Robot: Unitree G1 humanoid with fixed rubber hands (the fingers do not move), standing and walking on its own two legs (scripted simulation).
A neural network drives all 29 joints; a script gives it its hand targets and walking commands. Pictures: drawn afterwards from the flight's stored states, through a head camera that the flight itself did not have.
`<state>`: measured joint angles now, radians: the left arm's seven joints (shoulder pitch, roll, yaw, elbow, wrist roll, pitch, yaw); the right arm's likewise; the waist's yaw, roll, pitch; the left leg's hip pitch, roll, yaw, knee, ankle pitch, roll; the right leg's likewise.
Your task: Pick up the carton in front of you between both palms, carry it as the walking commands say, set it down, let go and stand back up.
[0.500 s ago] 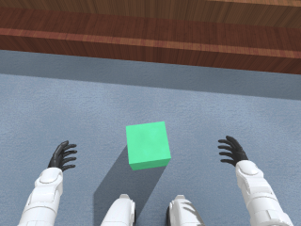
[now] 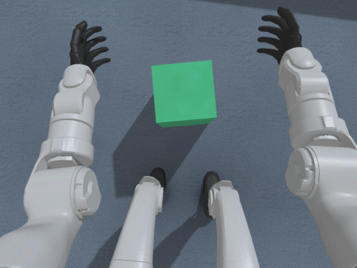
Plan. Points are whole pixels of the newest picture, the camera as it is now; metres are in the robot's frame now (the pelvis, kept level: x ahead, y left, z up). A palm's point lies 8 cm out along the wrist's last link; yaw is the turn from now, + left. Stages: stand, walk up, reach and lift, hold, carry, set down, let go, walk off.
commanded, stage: reach and lift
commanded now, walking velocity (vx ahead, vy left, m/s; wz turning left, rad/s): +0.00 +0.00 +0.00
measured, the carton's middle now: (183, 98) +0.52 +0.03 -0.53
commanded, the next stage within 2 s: none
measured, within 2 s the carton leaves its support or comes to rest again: leaves its support in 1.84 s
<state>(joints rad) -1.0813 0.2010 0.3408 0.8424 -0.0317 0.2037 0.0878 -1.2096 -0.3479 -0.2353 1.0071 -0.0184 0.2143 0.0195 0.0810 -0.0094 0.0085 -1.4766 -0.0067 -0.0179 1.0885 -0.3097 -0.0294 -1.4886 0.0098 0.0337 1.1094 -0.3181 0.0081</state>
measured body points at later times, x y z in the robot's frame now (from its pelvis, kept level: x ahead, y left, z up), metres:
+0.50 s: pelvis +0.00 +0.00 -0.13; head +0.35 -0.01 +0.15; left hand +0.50 +0.22 -0.29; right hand +0.55 -0.16 -0.30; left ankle +0.08 +0.13 -0.62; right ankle +0.08 -0.12 -0.62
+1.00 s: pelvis -0.03 +0.00 -0.27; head +0.36 +0.00 -0.05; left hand +0.51 +0.21 -0.47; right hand +0.55 -0.16 -0.47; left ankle +0.08 +0.13 -0.62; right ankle +0.08 -0.12 -0.62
